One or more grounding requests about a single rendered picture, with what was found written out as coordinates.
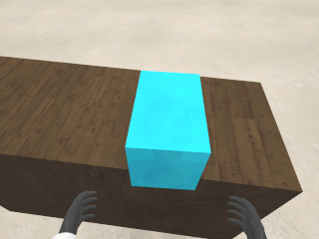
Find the right robot hand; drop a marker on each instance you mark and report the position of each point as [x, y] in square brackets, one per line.
[251, 222]

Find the left robot hand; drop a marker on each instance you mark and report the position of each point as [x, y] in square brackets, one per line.
[74, 216]

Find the pedestal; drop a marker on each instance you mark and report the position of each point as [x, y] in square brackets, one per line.
[64, 129]

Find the carton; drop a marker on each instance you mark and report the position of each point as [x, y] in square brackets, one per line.
[167, 144]

